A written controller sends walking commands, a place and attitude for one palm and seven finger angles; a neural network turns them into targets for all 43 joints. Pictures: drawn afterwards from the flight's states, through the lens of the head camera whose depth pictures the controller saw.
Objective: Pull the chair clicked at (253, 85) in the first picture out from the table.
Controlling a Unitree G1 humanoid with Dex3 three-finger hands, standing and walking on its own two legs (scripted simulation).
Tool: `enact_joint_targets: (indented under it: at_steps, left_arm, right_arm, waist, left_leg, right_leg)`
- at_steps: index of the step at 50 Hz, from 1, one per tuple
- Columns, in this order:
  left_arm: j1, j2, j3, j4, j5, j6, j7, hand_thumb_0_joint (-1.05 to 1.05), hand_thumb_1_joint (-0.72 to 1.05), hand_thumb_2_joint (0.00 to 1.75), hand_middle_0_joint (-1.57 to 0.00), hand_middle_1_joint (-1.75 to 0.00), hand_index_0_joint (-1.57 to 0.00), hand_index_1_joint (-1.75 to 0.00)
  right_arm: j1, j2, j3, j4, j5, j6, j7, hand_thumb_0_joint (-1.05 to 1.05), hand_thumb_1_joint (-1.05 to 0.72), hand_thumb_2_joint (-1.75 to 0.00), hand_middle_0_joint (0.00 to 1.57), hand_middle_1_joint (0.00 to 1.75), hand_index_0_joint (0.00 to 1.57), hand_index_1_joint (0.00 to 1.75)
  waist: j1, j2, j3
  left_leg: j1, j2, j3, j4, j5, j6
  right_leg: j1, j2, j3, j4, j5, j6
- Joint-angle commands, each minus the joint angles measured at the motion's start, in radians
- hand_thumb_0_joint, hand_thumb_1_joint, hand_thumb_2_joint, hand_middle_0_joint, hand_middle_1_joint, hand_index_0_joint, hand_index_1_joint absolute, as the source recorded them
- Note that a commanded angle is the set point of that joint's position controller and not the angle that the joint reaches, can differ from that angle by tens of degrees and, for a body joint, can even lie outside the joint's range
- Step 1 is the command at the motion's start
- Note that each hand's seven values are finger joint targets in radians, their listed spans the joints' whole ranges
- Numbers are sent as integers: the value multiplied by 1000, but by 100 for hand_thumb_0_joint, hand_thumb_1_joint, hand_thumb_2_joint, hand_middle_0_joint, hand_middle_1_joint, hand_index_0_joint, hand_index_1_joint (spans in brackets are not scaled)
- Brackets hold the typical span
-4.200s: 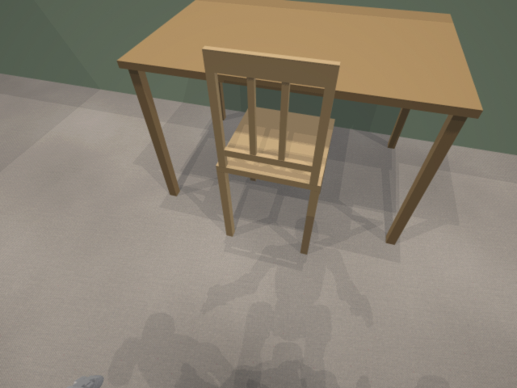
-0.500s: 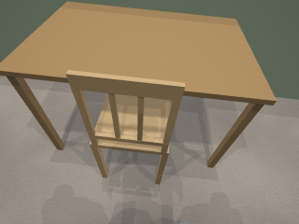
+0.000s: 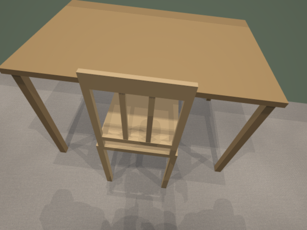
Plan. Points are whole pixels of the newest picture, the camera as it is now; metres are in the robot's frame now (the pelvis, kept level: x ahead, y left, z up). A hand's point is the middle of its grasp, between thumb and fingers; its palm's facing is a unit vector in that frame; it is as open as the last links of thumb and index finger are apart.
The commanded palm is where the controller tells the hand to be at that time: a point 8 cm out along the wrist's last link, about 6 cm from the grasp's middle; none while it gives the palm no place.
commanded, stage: come to a stop and stand still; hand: left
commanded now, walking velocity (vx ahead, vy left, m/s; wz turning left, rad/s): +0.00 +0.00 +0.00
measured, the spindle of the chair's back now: (124, 118) +0.51 +0.14 -0.09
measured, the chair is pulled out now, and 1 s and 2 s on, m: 0.00 0.00 0.00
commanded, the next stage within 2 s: look again from close up in 0.68 s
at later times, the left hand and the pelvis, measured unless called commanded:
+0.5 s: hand out of the picture -0.07 +0.15 -0.17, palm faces +0.03 -0.98 -0.18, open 7.4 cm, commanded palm none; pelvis -0.04 -0.01 +0.01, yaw -1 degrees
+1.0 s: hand out of the picture -0.06 +0.14 -0.18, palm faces +0.03 -0.99 -0.17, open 7.4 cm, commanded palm none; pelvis -0.05 -0.01 +0.00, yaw +1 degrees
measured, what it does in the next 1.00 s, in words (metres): steps on the spot: right foot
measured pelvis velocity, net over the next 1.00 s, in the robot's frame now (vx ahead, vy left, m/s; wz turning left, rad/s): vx -0.05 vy -0.01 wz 0.01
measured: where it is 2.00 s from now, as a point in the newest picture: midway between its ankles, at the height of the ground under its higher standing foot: outside the picture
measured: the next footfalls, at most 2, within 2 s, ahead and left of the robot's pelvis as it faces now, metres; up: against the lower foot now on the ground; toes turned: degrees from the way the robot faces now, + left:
right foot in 0.20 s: +0.03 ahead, -0.14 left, +0.00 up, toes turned -1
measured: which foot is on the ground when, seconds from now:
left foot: down 0.00-1.00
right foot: up 0.00-0.18, down 0.20-1.00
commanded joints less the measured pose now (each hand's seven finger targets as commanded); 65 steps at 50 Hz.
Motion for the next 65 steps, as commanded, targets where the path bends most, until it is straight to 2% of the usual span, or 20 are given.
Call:
enact_joint_targets:
  at_steps: [1, 5, 7, 8, 10, 11, 12, 14, 17, 22, 30, 38, 39, 40, 41, 42, 45, 47, 57, 65]
  left_arm:
    - [88, 40, -1, -17, -4, -14, -3, 0, 90, 90, -20, -30, -20, -30]
    - [69, 43, -18, -16, -8, -25, -2, 0, 90, 90, -20, -30, -20, -30]
    - [124, 42, -22, 15, -11, -33, 1, 0, 90, 90, -20, -30, -20, -30]
    - [155, 49, -25, 36, -11, -41, 4, 0, 90, 90, -20, -30, -20, -30]
    - [141, 79, -31, 48, -11, -55, 5, 0, 90, 90, -20, -30, -20, -30]
    - [140, 76, -35, 55, -9, -56, 2, 0, 90, 90, -20, -30, -20, -30]
    - [133, 71, -38, 63, -10, -65, 0, 0, 90, 90, -20, -30, -20, -30]
    - [131, 56, -45, 67, -14, -67, -2, 0, 90, 90, -20, -30, -20, -30]
    - [147, 57, -45, 78, -12, -62, -3, 0, 90, 90, -20, -30, -20, -30]
    - [191, 45, -46, 88, -12, -62, -2, 0, 90, 90, -20, -30, -20, -30]
    - [233, 18, -45, 95, -13, -67, -1, 0, 90, 90, -20, -30, -20, -30]
    - [254, -3, -47, 104, -14, -72, 2, 0, 90, 90, -20, -30, -20, -30]
    - [304, 29, -66, 105, 9, -104, 31, 0, 90, 90, -20, -30, -20, -30]
    - [291, 79, -53, 88, 0, -116, 29, 0, 90, 90, -20, -30, -20, -30]
    - [281, 43, -61, 66, -7, -118, 26, 0, 90, 90, -20, -30, -20, -30]
    - [269, 25, -64, 58, -11, -118, 23, 0, 90, 90, -20, -30, -20, -30]
    - [258, 22, -61, 34, -6, -102, 15, 0, 90, 90, -20, -30, -20, -30]
    - [260, 26, -60, 25, -5, -96, 10, 0, 90, 90, -20, -30, -20, -30]
    - [259, 41, -58, -7, -5, -84, 3, 0, 90, 90, -20, -30, -20, -30]
    - [266, 52, -61, -7, -4, -81, -1, 0, 90, 90, -20, -30, -20, -30]
  right_arm:
    - [-2, -130, -15, -45, -1, -18, -13, 0, -90, -90, 20, 30, 20, 30]
    - [71, -142, -20, -6, 3, -17, -10, 0, -90, -90, 20, 30, 20, 30]
    - [69, -145, -19, 3, 9, -19, -7, 0, -90, -90, 20, 30, 20, 30]
    - [66, -133, -16, 5, 15, -22, -5, 0, -90, -90, 20, 30, 20, 30]
    - [56, -93, -6, 9, 26, -22, 4, 0, -90, -90, 20, 30, 20, 30]
    - [53, -92, -3, 14, 22, -19, 8, 0, -90, -90, 20, 30, 20, 30]
    - [49, -97, -1, 23, 17, -16, 8, 0, -90, -90, 20, 30, 20, 30]
    - [58, -114, 0, 42, 17, -18, 9, 0, -90, -90, 20, 30, 20, 30]
    - [63, -107, 5, 63, 16, -12, 12, 0, -90, -90, 20, 30, 20, 30]
    - [90, -96, 10, 82, 13, -9, 11, 0, -90, -90, 20, 30, 20, 30]
    - [136, -64, 12, 99, 13, -13, 7, 0, -90, -90, 20, 30, 20, 30]
    - [151, -48, 16, 106, 13, -20, 2, 0, -90, -90, 20, 30, 20, 30]
    - [33, -96, 24, 24, 13, -39, 23, 0, -90, -90, 20, 30, 20, 30]
    - [45, -75, 23, -7, 18, -34, 26, 0, -90, -90, 20, 30, 20, 30]
    - [129, -44, 23, -8, 7, -43, 21, 0, -90, -90, 20, 30, 20, 30]
    - [138, -52, 23, 4, 6, -45, 19, 0, -90, -90, 20, 30, 20, 30]
    - [125, -73, 21, -1, 7, -37, 18, 0, -90, -90, 20, 30, 20, 30]
    - [117, -82, 18, -9, 7, -32, 22, 0, -90, -90, 20, 30, 20, 30]
    - [88, -121, 18, -23, 10, -39, 23, 0, -90, -90, 20, 30, 20, 30]
    - [78, -132, 18, -11, 15, -37, 26, 0, -90, -90, 20, 30, 20, 30]
  waist:
    - [16, 142, -4]
    - [-18, 162, -50]
    - [2, 146, -88]
    - [9, 124, -93]
    - [-13, 68, -22]
    - [-17, 63, -19]
    - [-22, -42, -30]
    - [-26, -31, -28]
    - [-21, -9, 42]
    - [-16, 25, 55]
    - [-13, 16, 52]
    - [-10, 38, 48]
    - [36, 43, 71]
    - [-17, -1, 16]
    - [-42, -16, -89]
    - [-34, -21, -129]
    - [-24, 90, 5]
    - [-21, 34, 43]
    - [-8, 67, 29]
    - [-4, 41, 23]
  left_leg:
    - [15, 246, -206, -235, 425, 106]
    - [133, 252, -234, -205, 515, 115]
    - [134, 223, -217, -168, 510, 79]
    - [101, 193, -203, -150, 431, 44]
    - [15, 128, -165, -181, 196, -25]
    - [50, 112, -149, -194, 202, -39]
    - [78, 113, -137, -177, 218, -42]
    - [110, 117, -133, -205, 156, -42]
    - [59, 105, -135, -236, 38, -43]
    - [32, 102, -139, -243, -13, -41]
    - [12, 100, -138, -223, 6, -38]
    - [15, 106, -138, -219, 51, -41]
    - [-74, 117, -100, 16, 168, -63]
    - [-57, 89, -99, -7, 104, -71]
    - [-26, 86, -98, -25, 89, -56]
    - [-8, 88, -110, -18, 161, -49]
    - [-64, 106, -128, -57, 139, -36]
    - [-95, 97, -140, -81, 72, -33]
    - [-100, 111, -173, -167, 14, -19]
    - [-80, 115, -175, -200, -7, -17]
  right_leg:
    - [10, -7, 10, 52, -32, 11]
    - [83, -17, -28, -197, -28, 9]
    - [181, -20, -36, -364, 102, 6]
    - [240, -33, -23, -466, 209, 1]
    - [242, -120, 68, -503, 292, -39]
    - [205, -117, 68, -490, 285, -46]
    - [184, -99, 71, -491, 301, -43]
    - [151, -95, 68, -515, 197, -38]
    - [114, -86, 69, -541, 73, -36]
    - [97, -77, 70, -543, 31, -38]
    - [98, -73, 63, -539, 34, -43]
    - [111, -70, 55, -519, 104, -45]
    - [119, -108, 86, -507, 358, -45]
    - [164, -159, 111, -502, 528, -67]
    - [217, -148, 89, -449, 455, -82]
    - [231, -122, 70, -424, 437, -81]
    - [135, -77, 47, -426, 207, -79]
    - [106, -68, 47, -429, 127, -76]
    - [150, -56, 18, -408, 153, -56]
    - [161, -63, 5, -430, 159, -44]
